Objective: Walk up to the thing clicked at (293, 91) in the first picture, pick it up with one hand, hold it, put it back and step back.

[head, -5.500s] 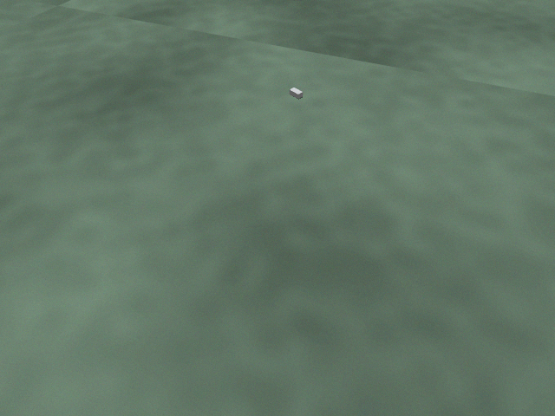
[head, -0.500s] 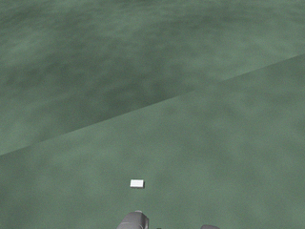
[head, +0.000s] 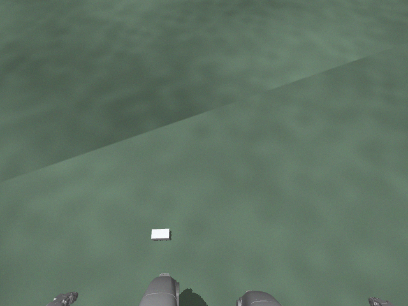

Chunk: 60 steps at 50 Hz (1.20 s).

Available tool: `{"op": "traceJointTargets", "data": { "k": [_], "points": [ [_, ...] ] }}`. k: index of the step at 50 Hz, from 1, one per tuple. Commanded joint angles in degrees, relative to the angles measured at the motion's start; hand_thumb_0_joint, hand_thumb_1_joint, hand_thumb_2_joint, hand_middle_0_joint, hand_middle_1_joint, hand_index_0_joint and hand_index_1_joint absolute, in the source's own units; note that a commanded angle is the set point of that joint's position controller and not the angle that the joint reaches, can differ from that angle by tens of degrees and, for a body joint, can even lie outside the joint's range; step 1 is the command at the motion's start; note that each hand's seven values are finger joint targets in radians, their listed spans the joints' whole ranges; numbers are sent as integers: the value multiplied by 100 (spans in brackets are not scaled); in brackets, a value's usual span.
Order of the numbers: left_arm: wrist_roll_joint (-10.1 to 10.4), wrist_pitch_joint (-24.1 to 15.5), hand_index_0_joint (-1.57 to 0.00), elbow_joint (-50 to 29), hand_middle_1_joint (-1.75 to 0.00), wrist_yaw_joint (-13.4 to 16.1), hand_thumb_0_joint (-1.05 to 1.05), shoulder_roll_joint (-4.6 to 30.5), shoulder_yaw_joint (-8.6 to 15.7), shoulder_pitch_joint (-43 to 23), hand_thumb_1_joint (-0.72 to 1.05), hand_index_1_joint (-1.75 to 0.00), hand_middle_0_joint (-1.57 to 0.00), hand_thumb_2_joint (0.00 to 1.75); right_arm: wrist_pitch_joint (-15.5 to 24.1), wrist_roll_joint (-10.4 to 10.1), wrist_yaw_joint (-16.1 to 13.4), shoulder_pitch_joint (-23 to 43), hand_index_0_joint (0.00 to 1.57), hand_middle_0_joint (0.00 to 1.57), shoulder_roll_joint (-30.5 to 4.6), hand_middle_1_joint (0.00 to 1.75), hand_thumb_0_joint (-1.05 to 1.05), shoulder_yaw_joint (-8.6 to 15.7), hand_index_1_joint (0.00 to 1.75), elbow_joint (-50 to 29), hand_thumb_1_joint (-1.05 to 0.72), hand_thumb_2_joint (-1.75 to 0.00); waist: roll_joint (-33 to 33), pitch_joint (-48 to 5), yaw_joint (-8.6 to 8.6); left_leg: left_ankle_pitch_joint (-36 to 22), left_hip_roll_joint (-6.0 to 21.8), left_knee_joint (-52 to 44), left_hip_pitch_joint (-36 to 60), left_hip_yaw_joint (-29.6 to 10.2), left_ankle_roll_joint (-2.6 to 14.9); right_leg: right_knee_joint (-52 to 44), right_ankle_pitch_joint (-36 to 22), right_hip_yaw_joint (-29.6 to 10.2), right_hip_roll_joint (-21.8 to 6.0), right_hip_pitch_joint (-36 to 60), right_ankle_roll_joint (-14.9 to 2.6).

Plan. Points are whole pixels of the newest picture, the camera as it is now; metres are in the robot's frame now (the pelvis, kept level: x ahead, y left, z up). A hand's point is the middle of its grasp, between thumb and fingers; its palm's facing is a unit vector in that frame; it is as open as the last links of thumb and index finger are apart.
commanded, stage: walk up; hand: left
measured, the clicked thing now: (160, 234) +0.44 +0.24 -0.72
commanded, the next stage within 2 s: stand in 1.82 s
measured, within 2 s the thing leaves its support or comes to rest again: neither
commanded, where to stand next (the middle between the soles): +0.06 -0.01 m, yaw +1 degrees
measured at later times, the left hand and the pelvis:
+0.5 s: hand out of the picture +0.09 +0.23 -0.12, palm faces -0.03 -0.93 -0.36, open 7.4 cm; pelvis +0.00 -0.03 +0.03, yaw +0 degrees
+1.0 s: hand (94, 302) +0.13 +0.24 -0.11, palm faces +0.01 -0.95 -0.32, open 7.4 cm; pelvis +0.02 -0.01 +0.04, yaw +0 degrees
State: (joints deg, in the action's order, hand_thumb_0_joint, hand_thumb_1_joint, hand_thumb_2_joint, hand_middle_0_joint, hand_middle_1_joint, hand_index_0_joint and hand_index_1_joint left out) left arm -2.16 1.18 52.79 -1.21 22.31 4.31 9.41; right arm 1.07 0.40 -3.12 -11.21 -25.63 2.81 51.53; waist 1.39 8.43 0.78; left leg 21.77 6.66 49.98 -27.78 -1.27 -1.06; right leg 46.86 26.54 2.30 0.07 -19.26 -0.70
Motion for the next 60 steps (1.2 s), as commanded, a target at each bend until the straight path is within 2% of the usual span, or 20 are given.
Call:
{"op": "traceJointTargets", "data": {
  "k": [1,3,4,6,8,9,10,11,12,13,15,17,18,19,20,22,24,27,33,60],
  "points": [
    [16,-121,-20,-484,-30,89,0,1751,418,166,90,-30,-20,90,191,-34,-159,204,20,20,-1089,30,0,231,30,-358,-90,-90,-1150,-890,-301,1424,-415,648,-244,156,249,-1884,-2989,-2443,-1955,498,-1503],
    [7,-145,-20,-525,-30,117,0,1391,270,18,90,-30,-20,90,234,-93,-67,16,20,20,-993,30,0,186,30,-152,-90,-90,-974,-749,-144,834,-512,314,-166,240,292,-1419,-3882,-1427,-1275,765,-1154],
    [18,-160,-20,-468,-30,146,0,1325,261,61,90,-30,-20,90,242,-109,-39,-65,20,20,-859,30,0,140,30,-86,-90,-90,-1093,-811,-168,481,-526,48,-166,316,290,-1282,-4247,-1264,-1158,988,-1064],
    [76,-193,-20,-470,-30,152,0,1378,222,58,90,-30,-20,90,280,-91,16,-89,20,20,-787,30,0,92,30,-32,-90,-90,-1180,-947,-165,-85,-587,-858,449,481,298,-1120,-4118,-1134,-1050,883,-979],
    [180,-160,-20,-514,-30,122,0,1335,179,-249,90,-30,-20,90,347,-48,32,-399,20,20,-795,30,0,113,30,173,-90,-90,-991,-1086,64,-1242,-592,-1858,1442,423,361,-789,-3422,-936,-995,395,-758],
    [232,-171,-20,-554,-30,113,0,1187,128,-341,90,-30,-20,90,372,1,25,-550,20,20,-943,30,0,163,30,245,-90,-90,-699,-1244,164,-1684,-375,-2008,2064,-12,506,-426,-3223,-823,-918,-18,-564],
    [285,-178,-20,-589,-30,113,0,882,27,-271,90,-30,-20,90,406,94,16,-578,20,20,-1223,30,0,220,30,212,-90,-90,160,-1389,149,-2016,449,-2409,2526,-1407,802,279,-2382,-572,-536,-662,-256],
    [323,-106,-20,-417,-30,144,0,847,24,-34,90,-30,-20,90,406,67,48,-227,20,20,-1463,30,0,214,30,72,-90,-90,516,-1238,-40,-1432,1375,-2724,1957,-2512,1506,329,163,-327,-121,-656,-84],
    [263,-96,-20,-220,-30,189,0,1114,91,91,90,-30,-20,90,377,40,93,170,20,20,-1629,30,0,273,30,35,-90,-90,656,-982,-123,-875,1674,-2804,1321,-2784,1830,366,691,-498,-332,-260,-117],
    [228,-132,-20,-119,-30,171,0,1168,90,115,90,-30,-20,90,350,68,113,488,20,20,-1476,30,0,217,30,2,-90,-90,473,-805,-248,-593,1403,-2795,852,-2296,1676,53,486,-552,-408,68,-146],
    [166,-227,-20,59,-30,95,0,1067,106,237,90,-30,-20,90,282,55,158,697,20,20,-1075,30,0,44,30,-4,-90,-90,332,-733,-389,-342,477,-2424,522,-955,798,-1468,-483,-549,-391,704,-250],
    [106,-322,-20,37,-30,113,0,1394,164,31,90,-30,-20,90,209,-33,204,560,20,20,-800,30,0,-17,30,110,-90,-90,-371,-560,-218,-409,-288,-1469,217,-223,275,-2508,-440,-1864,-1031,700,-529],
    [102,-342,-20,36,-30,122,0,1559,168,-192,90,-30,-20,90,163,-13,215,443,20,20,-722,30,0,-26,30,206,-90,-90,-618,-537,-124,131,-534,-1300,328,87,208,-2899,359,-2344,-1535,382,-751],
    [97,-322,-20,7,-30,106,0,1619,150,-560,90,-30,-20,90,129,6,222,378,20,20,-823,30,0,29,30,332,-90,-90,-599,-419,-17,522,-491,-1153,976,79,233,-2964,1064,-2310,-1662,-425,-895],
    [94,-301,-20,-44,-30,94,0,1437,96,-754,90,-30,-20,90,145,18,249,291,20,20,-832,30,0,46,30,419,-90,-90,-435,-351,116,157,-451,-1489,1539,22,236,-2843,1071,-1947,-1410,-769,-757],
    [152,-327,-20,44,-30,95,0,1141,13,-732,90,-30,-20,90,201,-13,298,406,20,20,-798,30,0,18,30,477,-90,-90,-318,-572,59,-799,-276,-2112,1770,-238,330,-2613,-91,-1070,-845,-318,-326],
    [153,-353,-20,227,-30,105,0,1172,21,-686,90,-30,-20,90,192,-11,300,565,20,20,-677,30,0,-25,30,512,-90,-90,-706,-739,-50,-1049,-237,-2160,1593,-271,340,-2664,-786,-1034,-798,184,-253],
    [174,-339,-20,278,-30,102,0,1168,8,-810,90,-30,-20,90,179,2,281,565,20,20,-718,30,0,-69,30,660,-90,-90,-689,-711,-36,-1109,-264,-2332,1672,-204,238,-2805,-879,-1060,-911,366,-246],
    [235,-321,-20,543,-30,133,0,1061,-26,-821,90,-30,-20,90,203,-9,243,648,20,20,-733,30,0,-112,30,838,-90,-90,-316,-1172,-92,-2454,-63,-2512,1910,-249,275,-2578,-2525,-661,-780,1190,-139],
    [192,-242,-20,911,-30,105,0,930,-119,-907,90,-30,-20,90,189,30,239,1038,20,20,-664,30,0,-58,30,973,-90,-90,-8,-1120,-91,-2273,77,-3284,2057,-485,245,-3042,-2002,-424,-746,1474,0]
  ]
}}
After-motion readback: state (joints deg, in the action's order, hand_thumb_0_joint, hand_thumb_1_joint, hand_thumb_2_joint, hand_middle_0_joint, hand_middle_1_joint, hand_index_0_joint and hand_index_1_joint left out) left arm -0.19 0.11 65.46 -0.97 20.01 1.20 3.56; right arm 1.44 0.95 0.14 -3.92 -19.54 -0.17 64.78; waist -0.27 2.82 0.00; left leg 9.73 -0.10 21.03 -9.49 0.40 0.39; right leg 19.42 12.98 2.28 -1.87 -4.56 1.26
